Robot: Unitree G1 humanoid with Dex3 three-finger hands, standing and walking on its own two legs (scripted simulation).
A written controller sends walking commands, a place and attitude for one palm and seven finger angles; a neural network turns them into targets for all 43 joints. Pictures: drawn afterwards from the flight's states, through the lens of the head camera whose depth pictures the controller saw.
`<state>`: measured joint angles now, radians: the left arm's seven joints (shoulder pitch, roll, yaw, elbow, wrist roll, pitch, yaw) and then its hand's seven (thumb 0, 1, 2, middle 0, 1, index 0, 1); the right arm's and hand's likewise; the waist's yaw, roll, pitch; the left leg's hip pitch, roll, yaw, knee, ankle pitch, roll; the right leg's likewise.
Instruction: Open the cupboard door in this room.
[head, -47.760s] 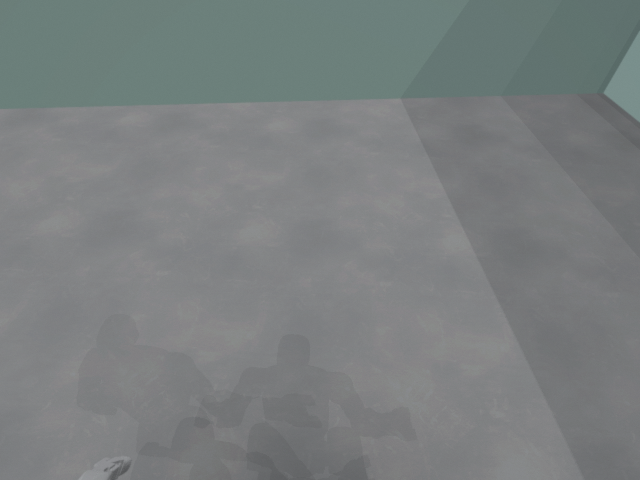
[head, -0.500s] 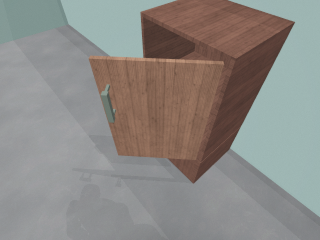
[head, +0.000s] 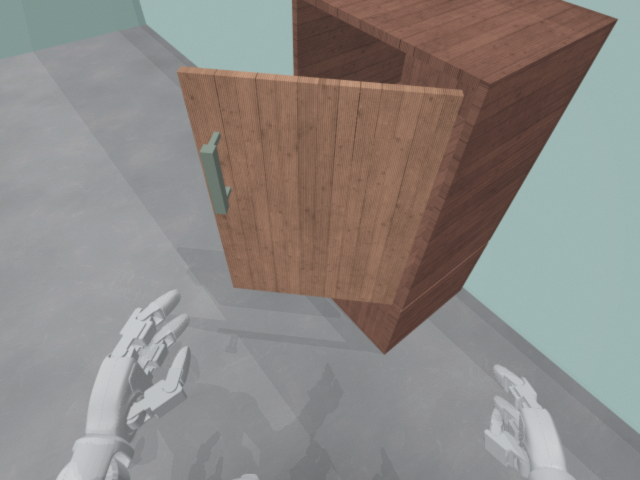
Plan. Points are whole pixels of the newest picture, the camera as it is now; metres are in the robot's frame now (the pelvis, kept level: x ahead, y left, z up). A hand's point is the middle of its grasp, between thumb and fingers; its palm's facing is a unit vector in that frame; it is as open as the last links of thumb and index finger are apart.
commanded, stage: raise the hand with hooked fingers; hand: left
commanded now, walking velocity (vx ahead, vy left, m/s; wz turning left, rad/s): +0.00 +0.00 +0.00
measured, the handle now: (218, 174) +0.60 +0.20 +0.01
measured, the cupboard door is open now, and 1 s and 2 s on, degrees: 45 45 45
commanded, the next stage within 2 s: move the hooked fingers beside the handle in 1.78 s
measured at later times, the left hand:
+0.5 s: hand (130, 393) +0.22 +0.23 +0.00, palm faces -0.06 -1.00 -0.01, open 11.0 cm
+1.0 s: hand (80, 369) +0.24 +0.30 +0.01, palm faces -0.02 -1.00 -0.05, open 13.7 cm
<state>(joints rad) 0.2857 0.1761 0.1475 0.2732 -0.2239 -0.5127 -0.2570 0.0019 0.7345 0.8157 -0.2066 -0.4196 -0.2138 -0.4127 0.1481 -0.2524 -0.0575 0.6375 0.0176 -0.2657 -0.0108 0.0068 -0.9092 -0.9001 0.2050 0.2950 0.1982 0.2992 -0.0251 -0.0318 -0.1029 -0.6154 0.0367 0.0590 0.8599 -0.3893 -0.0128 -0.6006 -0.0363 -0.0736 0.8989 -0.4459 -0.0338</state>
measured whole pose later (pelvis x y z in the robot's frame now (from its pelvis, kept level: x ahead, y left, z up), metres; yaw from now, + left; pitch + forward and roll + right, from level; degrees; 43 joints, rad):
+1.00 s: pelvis -0.01 +0.04 -0.03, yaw +1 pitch +13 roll -4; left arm 0.13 0.38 0.35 0.25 -0.33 -0.30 -0.47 -0.01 -0.42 0.33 -0.29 -1.15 -0.30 -1.14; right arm 0.24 -0.26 0.04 0.51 0.04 -0.23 -0.05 0.01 -0.90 -0.90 0.21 0.30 0.20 0.30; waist -0.01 0.02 -0.11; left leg -0.86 0.04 0.01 1.10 -0.47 0.04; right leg -0.77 -0.04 -0.11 1.02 -0.48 0.01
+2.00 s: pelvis -0.01 +0.02 -0.03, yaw +0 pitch +14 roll -3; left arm -0.06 0.43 0.42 0.46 -0.37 -0.32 -0.59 -0.02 -0.50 0.30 -0.30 -1.20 -0.31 -1.20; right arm 0.28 -0.28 0.04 0.54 0.05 -0.21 -0.07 0.01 -0.90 -0.90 0.21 0.30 0.20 0.30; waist -0.02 0.03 -0.10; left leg -0.85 0.06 0.00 1.08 -0.46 0.01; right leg -0.78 -0.02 -0.11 1.02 -0.47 -0.02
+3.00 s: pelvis -0.01 +0.03 -0.05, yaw -2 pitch +22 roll -4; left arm -0.77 0.61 0.48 1.08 -0.17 -0.38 -0.51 -0.02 -0.50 0.30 -0.30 -1.20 -0.30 -1.20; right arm 0.35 -0.28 0.04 0.62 0.02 -0.01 -0.04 0.00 -0.91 -0.90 0.21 0.30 0.20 0.30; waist -0.14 0.01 -0.10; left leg -1.05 0.07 0.03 1.15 -0.49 0.03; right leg -0.99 0.00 -0.08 1.08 -0.48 0.00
